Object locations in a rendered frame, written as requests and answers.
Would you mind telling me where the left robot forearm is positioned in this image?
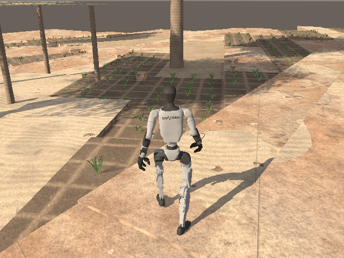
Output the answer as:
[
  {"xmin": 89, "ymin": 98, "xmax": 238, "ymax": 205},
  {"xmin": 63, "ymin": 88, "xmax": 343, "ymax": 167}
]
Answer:
[{"xmin": 139, "ymin": 131, "xmax": 151, "ymax": 158}]

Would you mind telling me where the left robot hand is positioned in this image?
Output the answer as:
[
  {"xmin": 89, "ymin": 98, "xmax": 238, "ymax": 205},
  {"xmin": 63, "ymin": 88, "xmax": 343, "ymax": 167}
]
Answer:
[{"xmin": 138, "ymin": 156, "xmax": 150, "ymax": 171}]

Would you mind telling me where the right robot hand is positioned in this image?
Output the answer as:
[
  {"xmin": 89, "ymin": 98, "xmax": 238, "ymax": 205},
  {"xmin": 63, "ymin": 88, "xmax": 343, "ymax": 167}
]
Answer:
[{"xmin": 190, "ymin": 142, "xmax": 203, "ymax": 153}]

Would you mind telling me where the robot right upper arm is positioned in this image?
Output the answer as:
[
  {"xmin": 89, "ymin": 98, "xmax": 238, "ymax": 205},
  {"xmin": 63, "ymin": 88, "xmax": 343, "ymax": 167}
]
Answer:
[{"xmin": 182, "ymin": 108, "xmax": 198, "ymax": 136}]

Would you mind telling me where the robot left upper arm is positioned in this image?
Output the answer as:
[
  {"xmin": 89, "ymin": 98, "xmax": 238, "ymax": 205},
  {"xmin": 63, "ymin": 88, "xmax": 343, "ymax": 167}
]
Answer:
[{"xmin": 145, "ymin": 109, "xmax": 159, "ymax": 140}]

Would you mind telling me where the left robot shin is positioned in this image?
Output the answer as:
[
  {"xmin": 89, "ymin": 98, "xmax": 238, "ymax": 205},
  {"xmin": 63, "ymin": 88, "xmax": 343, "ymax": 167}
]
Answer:
[{"xmin": 155, "ymin": 166, "xmax": 163, "ymax": 200}]

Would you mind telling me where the right robot forearm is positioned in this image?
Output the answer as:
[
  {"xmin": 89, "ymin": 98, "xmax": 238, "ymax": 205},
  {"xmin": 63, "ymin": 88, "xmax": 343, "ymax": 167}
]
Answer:
[{"xmin": 193, "ymin": 128, "xmax": 202, "ymax": 145}]

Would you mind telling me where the robot right foot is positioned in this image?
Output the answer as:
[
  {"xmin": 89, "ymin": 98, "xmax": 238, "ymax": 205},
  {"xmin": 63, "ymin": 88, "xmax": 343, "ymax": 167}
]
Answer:
[{"xmin": 177, "ymin": 220, "xmax": 191, "ymax": 235}]

